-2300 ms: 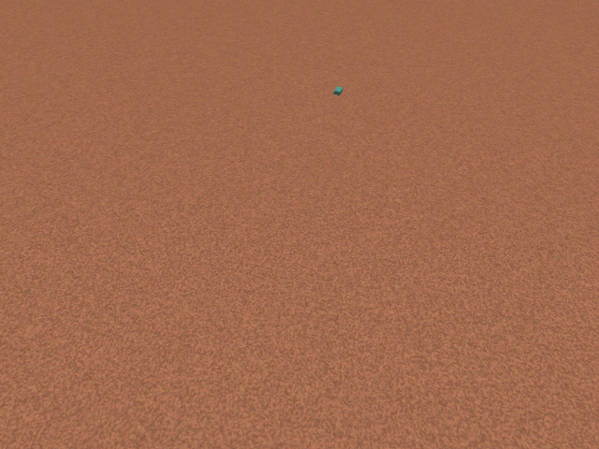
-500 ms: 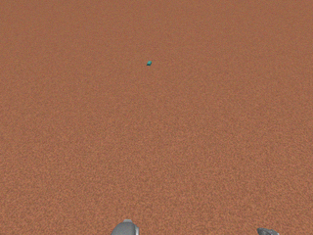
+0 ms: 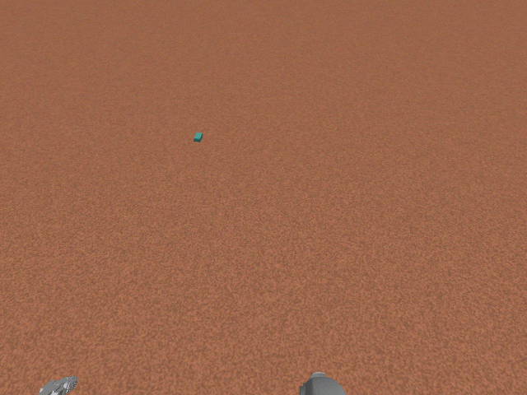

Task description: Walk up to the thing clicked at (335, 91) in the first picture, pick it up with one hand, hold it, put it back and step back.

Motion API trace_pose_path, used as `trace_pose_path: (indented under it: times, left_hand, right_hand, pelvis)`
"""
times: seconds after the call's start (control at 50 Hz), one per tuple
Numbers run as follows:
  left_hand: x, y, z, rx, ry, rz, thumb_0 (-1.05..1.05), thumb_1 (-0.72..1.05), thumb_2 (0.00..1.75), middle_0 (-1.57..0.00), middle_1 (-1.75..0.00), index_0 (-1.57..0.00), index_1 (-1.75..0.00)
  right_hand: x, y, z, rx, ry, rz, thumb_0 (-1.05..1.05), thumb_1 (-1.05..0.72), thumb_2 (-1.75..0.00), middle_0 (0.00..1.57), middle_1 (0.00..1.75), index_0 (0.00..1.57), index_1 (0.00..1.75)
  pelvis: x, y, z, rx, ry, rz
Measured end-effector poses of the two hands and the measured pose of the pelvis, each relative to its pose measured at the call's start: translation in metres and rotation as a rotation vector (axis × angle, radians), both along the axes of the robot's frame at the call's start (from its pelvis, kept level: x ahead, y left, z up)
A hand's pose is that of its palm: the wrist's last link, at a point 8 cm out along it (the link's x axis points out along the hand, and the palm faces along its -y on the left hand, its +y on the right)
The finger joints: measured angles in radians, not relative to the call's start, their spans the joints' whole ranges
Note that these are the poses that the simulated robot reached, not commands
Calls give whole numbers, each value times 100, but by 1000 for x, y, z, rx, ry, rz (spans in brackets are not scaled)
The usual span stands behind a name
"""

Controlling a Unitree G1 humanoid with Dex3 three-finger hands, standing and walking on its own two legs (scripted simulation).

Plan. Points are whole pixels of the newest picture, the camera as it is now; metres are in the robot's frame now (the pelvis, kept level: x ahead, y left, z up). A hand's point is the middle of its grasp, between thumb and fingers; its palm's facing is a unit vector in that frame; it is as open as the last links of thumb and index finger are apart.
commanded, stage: walk up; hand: left
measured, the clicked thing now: (198, 137) +1.72 +0.31 -0.76
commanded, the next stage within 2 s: none
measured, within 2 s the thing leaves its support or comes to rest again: neither
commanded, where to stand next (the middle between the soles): +1.29 +0.12 m, yaw +0 degrees
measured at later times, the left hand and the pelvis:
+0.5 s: hand (115, 342) +0.27 +0.26 -0.14, palm faces +0.05 -0.92 -0.39, open 7.4 cm; pelvis +0.28 -0.02 +0.00, yaw +2 degrees
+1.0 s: hand (144, 188) +0.65 +0.28 -0.13, palm faces -0.08 -0.92 -0.38, open 7.4 cm; pelvis +0.53 +0.01 -0.01, yaw +0 degrees
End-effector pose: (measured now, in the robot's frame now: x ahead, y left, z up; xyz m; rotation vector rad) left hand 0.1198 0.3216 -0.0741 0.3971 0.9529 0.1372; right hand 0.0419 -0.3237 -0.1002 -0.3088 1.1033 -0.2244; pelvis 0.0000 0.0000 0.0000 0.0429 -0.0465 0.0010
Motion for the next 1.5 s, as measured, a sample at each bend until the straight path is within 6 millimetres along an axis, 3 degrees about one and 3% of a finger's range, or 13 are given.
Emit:
trace_pose_path:
  times: [0.08, 0.14, 0.3, 0.44, 0.6, 0.68, 0.82, 0.96, 1.08, 1.14, 1.26, 1.38, 1.5]
  left_hand:
    - [69, -15, -1, 34, -33, -7, 1, 91, 90, -20, -30, -20, -30]
    - [101, -27, -10, 57, -46, 40, 0, 91, 90, -20, -30, -20, -30]
    - [97, -51, -4, 19, 125, 152, 1, 91, 90, -20, -30, -21, -30]
    - [115, -34, -15, 8, 243, 208, 1, 90, 90, -20, -30, -21, -30]
    - [206, 14, -54, -6, 272, 222, 1, 90, 90, -20, -30, -21, -30]
    - [276, 19, -49, -21, 249, 153, 1, 91, 90, -20, -30, -20, -30]
    - [399, 23, -27, -36, 117, 79, 1, 91, 90, -20, -30, -20, -30]
    - [499, 8, -16, -15, 93, 27, 1, 91, 90, -20, -30, -20, -30]
    - [573, -17, -16, 22, 37, 24, 1, 91, 90, -20, -30, -20, -30]
    - [587, -26, -8, 16, 7, 55, 1, 91, 90, -20, -30, -20, -30]
    - [584, -24, 3, 21, 74, 107, 1, 91, 90, -20, -30, -21, -30]
    - [585, -3, -2, 20, 140, 159, 1, 90, 90, -20, -30, -21, -30]
    - [602, 34, -24, 4, 192, 209, 1, 90, 90, -20, -30, -21, -30]
  right_hand:
    - [36, -30, -24, 6, 39, -30, 0, -90, -90, 21, 30, 21, 30]
    - [79, -50, -46, 4, 77, -25, 1, -91, -90, 21, 30, 20, 30]
    - [224, -35, -22, 56, -5, 82, 1, -91, -90, 20, 30, 20, 30]
    - [330, -17, 1, 43, -42, 153, 0, -91, -90, 20, 30, 20, 30]
    - [442, 15, 6, -36, -80, 181, 0, -91, -90, 21, 30, 20, 30]
    - [460, 28, 16, -34, -109, 111, 0, -91, -90, 21, 30, 20, 30]
    - [463, 33, 17, -23, -4, 32, 0, -91, -90, 21, 30, 20, 30]
    - [483, 22, -7, 16, 95, -23, 0, -91, -90, 21, 30, 20, 30]
    - [538, 3, -41, 42, 136, -32, 0, -91, -90, 21, 30, 20, 30]
    - [577, 4, -39, 57, 130, 15, 1, -91, -90, 21, 30, 20, 30]
    - [660, 2, -19, 61, 33, 57, 0, -91, -90, 21, 30, 20, 30]
    - [717, 7, -5, 27, 32, 86, 0, -91, -90, 20, 30, 20, 30]
    - [779, 32, 3, -14, 45, 137, 0, -91, -90, 20, 30, 20, 30]
  pelvis:
    - [61, -21, -16, 3, -3, 8]
    - [103, -37, -31, -31, 1, 13]
    - [178, -43, -1, -35, -7, 7]
    - [248, -34, 3, -74, 11, 22]
    - [343, 4, -19, -55, 23, 39]
    - [380, 18, -9, -68, 12, 28]
    - [445, 24, 5, -34, -2, 23]
    - [512, 15, 0, -6, -1, 9]
    - [574, -5, -18, -31, -1, 17]
    - [596, -11, -11, -13, -15, 22]
    - [636, -10, 5, -24, -22, 12]
    - [677, 3, 7, -58, -16, 31]
    - [724, 28, -2, -90, -8, 54]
